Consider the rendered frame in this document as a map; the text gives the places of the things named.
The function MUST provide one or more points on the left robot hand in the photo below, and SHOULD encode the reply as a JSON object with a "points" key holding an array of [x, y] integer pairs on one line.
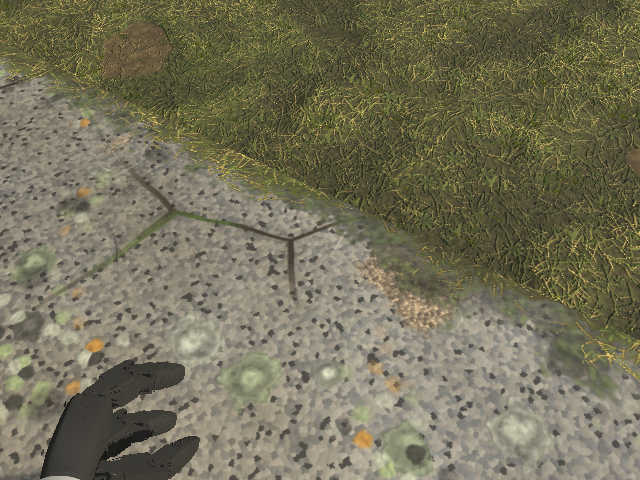
{"points": [[88, 432]]}

